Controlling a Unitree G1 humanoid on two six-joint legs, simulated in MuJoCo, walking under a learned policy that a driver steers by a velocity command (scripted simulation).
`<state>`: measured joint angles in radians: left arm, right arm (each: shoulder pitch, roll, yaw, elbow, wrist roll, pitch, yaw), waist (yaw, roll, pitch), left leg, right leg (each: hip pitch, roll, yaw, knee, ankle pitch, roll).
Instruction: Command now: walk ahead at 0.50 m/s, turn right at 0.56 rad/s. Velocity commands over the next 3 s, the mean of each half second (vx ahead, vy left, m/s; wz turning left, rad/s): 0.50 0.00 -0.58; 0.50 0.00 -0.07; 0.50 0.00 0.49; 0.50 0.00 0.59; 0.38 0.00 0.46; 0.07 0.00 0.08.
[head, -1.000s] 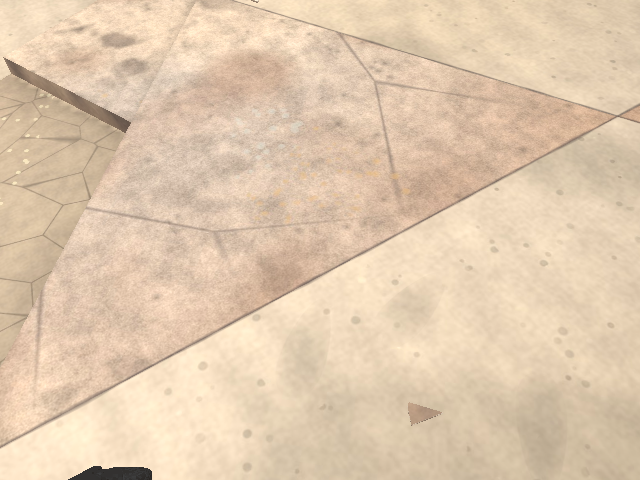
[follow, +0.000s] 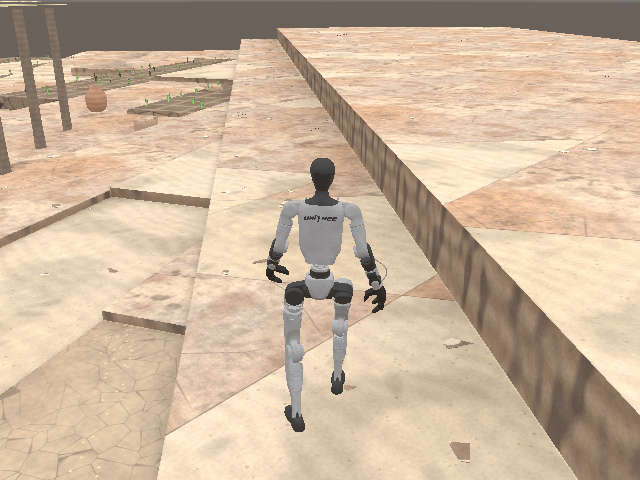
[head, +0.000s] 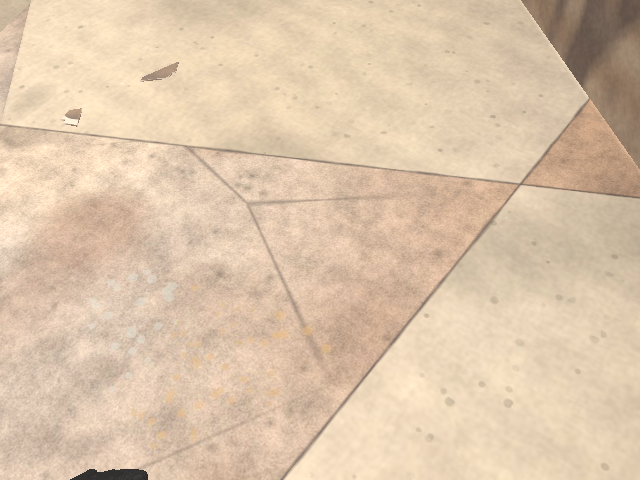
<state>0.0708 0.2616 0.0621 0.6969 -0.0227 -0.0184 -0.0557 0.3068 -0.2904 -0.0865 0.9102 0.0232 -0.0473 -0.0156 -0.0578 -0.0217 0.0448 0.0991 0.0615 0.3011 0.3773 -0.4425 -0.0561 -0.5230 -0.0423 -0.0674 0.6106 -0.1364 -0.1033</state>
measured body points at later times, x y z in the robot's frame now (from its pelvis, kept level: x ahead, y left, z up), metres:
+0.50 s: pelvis +0.29 -0.01 +0.01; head +0.31 -0.03 +0.46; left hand +0.40 +0.27 -0.10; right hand +0.45 -0.31 -0.07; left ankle +0.45 +0.07 -0.72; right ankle +0.13 -0.09 -0.72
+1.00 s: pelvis +0.53 -0.12 +0.01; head +0.56 -0.13 +0.46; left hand +0.84 +0.01 -0.05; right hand +0.41 -0.37 -0.12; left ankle +0.46 +0.07 -0.72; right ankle +0.60 -0.26 -0.72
